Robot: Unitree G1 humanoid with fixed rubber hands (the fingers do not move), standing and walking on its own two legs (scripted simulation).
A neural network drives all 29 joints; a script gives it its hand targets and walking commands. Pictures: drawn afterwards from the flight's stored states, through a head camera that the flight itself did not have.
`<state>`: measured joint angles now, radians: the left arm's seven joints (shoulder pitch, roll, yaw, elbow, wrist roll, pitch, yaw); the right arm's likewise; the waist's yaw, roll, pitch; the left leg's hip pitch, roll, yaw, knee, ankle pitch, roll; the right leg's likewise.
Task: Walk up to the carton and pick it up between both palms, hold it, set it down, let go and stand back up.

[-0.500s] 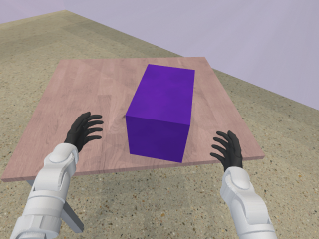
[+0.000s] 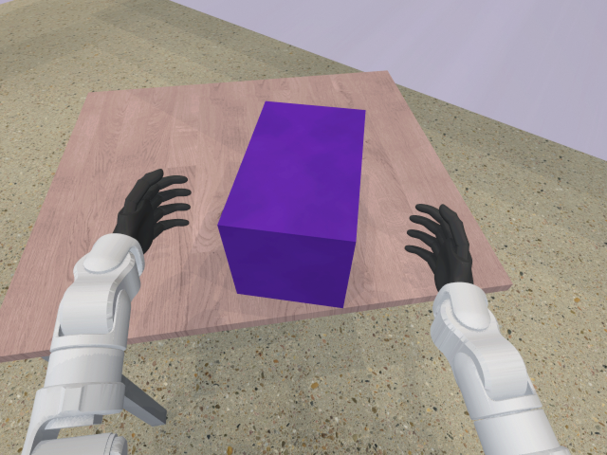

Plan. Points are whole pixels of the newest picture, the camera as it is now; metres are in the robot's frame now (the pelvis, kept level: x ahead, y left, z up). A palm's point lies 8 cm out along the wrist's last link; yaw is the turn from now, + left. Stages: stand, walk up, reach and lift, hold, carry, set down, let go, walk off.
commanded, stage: reach and lift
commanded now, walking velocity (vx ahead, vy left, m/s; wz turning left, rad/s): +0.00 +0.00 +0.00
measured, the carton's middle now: (302, 200) +0.50 +0.05 +0.01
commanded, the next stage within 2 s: none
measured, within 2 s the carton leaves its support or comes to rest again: neither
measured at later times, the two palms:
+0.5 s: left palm (134, 184) +0.40 +0.26 +0.14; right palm (420, 206) +0.39 -0.10 +0.12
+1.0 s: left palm (150, 136) +0.46 +0.25 +0.17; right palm (420, 160) +0.45 -0.11 +0.15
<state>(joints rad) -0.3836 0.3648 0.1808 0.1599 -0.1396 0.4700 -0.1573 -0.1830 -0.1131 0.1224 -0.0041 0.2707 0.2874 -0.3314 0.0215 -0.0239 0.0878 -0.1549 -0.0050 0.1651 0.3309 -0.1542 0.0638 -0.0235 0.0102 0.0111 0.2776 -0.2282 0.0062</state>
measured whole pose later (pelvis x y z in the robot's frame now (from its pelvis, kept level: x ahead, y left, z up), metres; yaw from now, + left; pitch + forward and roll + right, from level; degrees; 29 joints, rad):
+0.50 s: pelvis -0.02 +0.00 +0.00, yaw +3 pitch +4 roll -1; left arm -0.87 0.41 0.13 0.84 -0.15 0.28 -0.09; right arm -0.75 -0.02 -0.05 0.65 0.21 0.27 -0.34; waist -0.02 -0.03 -0.02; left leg -0.33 0.00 0.12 0.39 -0.13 0.07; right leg -0.18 0.02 -0.04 0.34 -0.22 0.00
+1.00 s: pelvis +0.00 +0.00 -0.01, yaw +3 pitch +12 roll -2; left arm -1.21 0.44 0.03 1.30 -0.19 0.12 -0.04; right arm -1.06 -0.08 -0.09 1.04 0.25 0.19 -0.28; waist -0.06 -0.04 -0.15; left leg -0.50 0.01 0.10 0.43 -0.15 0.07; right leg -0.32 0.03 -0.06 0.32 -0.22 0.00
